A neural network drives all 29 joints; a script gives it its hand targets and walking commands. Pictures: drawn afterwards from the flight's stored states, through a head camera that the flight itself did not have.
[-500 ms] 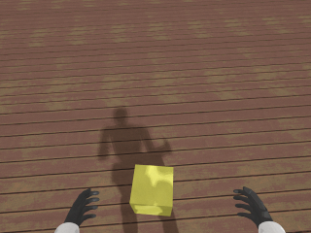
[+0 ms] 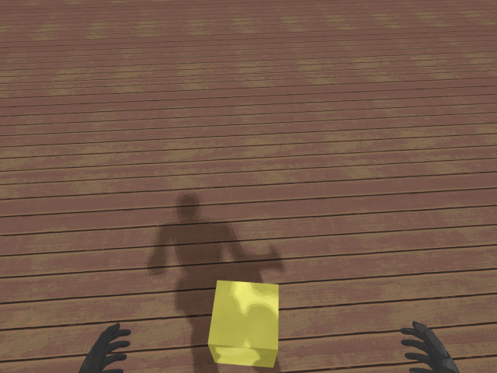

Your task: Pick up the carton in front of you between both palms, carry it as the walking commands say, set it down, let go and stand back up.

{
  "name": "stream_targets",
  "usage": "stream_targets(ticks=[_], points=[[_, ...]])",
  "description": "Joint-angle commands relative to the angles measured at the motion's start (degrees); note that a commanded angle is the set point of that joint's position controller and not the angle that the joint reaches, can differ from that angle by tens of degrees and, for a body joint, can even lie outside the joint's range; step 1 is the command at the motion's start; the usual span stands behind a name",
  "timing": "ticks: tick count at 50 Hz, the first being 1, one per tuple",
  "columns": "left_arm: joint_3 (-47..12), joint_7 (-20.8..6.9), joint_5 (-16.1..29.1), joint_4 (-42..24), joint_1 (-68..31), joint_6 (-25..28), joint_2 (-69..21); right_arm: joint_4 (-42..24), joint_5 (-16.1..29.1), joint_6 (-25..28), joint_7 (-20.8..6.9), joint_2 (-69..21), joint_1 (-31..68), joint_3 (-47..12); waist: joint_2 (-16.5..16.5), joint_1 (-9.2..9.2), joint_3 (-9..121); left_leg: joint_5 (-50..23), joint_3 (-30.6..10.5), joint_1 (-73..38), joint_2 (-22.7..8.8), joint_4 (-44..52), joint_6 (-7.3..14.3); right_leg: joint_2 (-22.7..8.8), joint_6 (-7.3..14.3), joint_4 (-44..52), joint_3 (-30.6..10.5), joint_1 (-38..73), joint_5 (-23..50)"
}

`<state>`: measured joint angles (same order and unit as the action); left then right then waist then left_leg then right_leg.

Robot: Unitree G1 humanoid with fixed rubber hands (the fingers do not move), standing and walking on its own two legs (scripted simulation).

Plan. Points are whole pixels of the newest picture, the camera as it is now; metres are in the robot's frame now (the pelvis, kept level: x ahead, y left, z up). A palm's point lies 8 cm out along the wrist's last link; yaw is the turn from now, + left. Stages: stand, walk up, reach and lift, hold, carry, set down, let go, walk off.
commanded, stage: stand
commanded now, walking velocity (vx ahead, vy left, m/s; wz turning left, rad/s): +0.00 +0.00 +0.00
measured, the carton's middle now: (245, 324) +0.39 +0.04 -0.64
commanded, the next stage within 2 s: none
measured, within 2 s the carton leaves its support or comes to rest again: neither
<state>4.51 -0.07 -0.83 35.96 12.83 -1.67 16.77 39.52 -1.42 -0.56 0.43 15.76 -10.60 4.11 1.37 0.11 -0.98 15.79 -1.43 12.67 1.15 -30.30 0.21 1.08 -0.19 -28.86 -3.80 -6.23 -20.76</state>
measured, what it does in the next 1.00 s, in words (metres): stands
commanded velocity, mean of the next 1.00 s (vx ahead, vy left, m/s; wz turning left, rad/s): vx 0.00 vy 0.00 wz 0.00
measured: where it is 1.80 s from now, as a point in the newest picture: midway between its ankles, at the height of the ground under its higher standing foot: outside the picture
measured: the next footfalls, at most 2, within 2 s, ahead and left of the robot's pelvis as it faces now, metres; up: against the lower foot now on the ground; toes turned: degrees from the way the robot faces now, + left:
none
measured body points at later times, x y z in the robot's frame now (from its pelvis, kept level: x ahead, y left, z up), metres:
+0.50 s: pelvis -0.01 +0.00 +0.00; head -0.01 +0.01 +0.45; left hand +0.10 +0.29 -0.11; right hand +0.11 -0.28 -0.11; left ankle +0.01 +0.12 -0.73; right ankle -0.05 -0.12 -0.73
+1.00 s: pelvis -0.03 +0.00 +0.01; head -0.03 +0.00 +0.46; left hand +0.06 +0.29 -0.11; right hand +0.07 -0.29 -0.11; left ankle +0.01 +0.12 -0.73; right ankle -0.05 -0.12 -0.73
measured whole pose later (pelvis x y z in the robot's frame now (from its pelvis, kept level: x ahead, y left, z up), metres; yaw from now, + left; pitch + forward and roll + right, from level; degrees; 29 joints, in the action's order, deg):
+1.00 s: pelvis -0.03 +0.00 +0.01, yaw +1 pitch -3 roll +0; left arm 2.6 1.6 -0.5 49.6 13.3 0.8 18.8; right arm 53.8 -0.6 1.0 1.8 18.1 -10.4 1.8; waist 0.4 0.4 -2.3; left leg 10.7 -2.6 11.3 0.9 -25.4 0.0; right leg 1.3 -0.1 -24.1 -2.7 -4.6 -16.1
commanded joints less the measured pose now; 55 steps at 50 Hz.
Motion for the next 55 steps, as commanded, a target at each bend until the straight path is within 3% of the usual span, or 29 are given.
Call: stream_targets(ticks=[1,8,55], points=[[1.36,0.86,-0.06,-2.44,-1.15,1.87,6.26,-2.18,-0.16,1.88,0.75,6.96,2.47,1.6,-2.17,-0.12,2.09,-16.81,-2.99,-4.71,-4.21,3.4,0.29,-2.55,-1.0,4.35,-0.45,-5.7,14.41],[0.89,1.78,-0.18,0.57,-0.25,2.43,7.54,1.21,-0.25,2.26,1.46,8.19,1.63,1.39,-2.16,0.12,2.64,-18.96,-3.72,-5.9,-4.75,3.14,0.56,-2.93,-0.88,4.51,-0.87,-5.01,16.2],[-0.38,1.85,0.57,12.31,-0.46,3.14,10.69,12.74,0.98,2.17,1.59,11.26,1.76,-0.83,-1.64,0.27,-1.54,-8.55,-6.7,-3.7,-6.06,9.89,0.59,-5.43,0.18,10.61,-3.32,-3.49,8.43]])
